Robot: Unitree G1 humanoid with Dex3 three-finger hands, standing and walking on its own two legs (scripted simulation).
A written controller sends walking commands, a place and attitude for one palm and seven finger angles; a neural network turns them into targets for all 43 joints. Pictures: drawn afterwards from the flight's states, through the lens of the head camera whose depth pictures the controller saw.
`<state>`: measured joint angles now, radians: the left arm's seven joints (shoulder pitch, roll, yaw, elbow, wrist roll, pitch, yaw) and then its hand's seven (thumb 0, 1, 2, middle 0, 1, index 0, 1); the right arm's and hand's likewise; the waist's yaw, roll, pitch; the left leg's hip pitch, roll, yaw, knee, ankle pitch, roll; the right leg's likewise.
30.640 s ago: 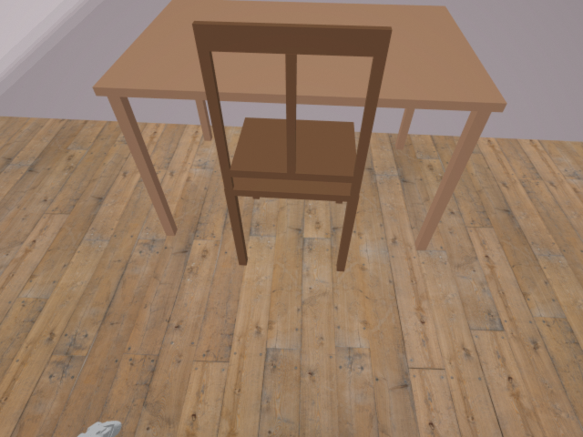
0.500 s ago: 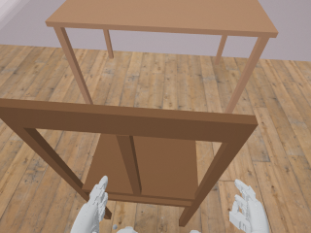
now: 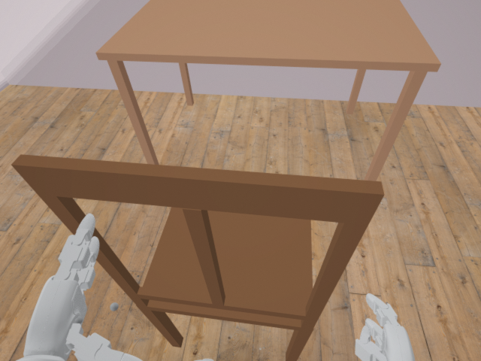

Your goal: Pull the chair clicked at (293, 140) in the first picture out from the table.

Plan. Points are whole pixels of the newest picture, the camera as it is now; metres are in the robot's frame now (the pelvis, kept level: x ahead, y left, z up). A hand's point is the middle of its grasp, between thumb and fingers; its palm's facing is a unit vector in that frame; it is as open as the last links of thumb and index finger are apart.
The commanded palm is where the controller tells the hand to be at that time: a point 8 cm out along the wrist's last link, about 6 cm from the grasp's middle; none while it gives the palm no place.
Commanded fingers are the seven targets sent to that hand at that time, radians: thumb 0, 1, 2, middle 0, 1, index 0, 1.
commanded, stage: draw the hand back to the body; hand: left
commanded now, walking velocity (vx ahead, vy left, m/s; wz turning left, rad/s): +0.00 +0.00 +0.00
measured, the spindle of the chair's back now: (209, 264) +0.29 +0.09 -0.01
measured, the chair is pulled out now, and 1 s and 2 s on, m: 0.65 0.65 0.65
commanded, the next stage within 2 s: step back with the hand held close in 1.00 s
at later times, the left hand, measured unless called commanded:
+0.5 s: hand (46, 259) +0.20 +0.25 +0.17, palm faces +0.35 -0.82 -0.46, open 10.7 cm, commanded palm +0.16 +0.30 +0.21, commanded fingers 0.00 0.72 0.81 -0.17 -0.26 -0.17 -0.26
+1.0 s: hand (25, 223) +0.22 +0.26 +0.21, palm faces +0.42 -0.79 -0.46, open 7.4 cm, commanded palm +0.18 +0.31 +0.23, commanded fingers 0.00 0.90 0.90 -0.20 -0.30 -0.20 -0.30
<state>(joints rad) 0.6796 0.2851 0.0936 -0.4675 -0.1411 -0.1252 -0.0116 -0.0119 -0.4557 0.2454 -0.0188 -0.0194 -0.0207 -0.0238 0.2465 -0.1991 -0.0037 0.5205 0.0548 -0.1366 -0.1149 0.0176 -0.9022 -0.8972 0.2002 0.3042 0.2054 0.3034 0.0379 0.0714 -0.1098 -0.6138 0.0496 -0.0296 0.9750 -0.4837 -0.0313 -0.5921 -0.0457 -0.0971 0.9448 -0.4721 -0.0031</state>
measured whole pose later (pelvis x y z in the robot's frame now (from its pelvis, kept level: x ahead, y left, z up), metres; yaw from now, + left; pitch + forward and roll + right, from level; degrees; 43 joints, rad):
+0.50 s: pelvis +0.02 +0.01 +0.05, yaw -1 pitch -3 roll +0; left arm 0.58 0.35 0.22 -0.44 -0.04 -0.03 0.14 0.00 0.38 0.65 -0.14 -0.19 -0.21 -0.24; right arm 0.18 -0.22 0.02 0.64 0.01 -0.15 -0.11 0.02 -0.90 -0.90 0.20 0.30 0.21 0.30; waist 0.08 0.08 0.03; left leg -0.18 0.03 0.01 0.57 -0.34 -0.02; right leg -0.17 -0.05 -0.08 0.55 -0.33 0.01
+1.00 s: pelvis +0.03 +0.01 +0.06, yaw -1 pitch -4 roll +0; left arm 0.52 0.36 0.32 -0.48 -0.05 -0.04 0.14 0.02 0.88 0.90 -0.21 -0.30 -0.22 -0.31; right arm 0.18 -0.24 0.00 0.69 0.01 -0.12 -0.08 0.02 -0.90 -0.90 0.20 0.30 0.20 0.30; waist 0.07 0.07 0.05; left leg -0.09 0.04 0.02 0.46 -0.30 -0.02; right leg -0.09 -0.04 -0.07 0.44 -0.28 0.02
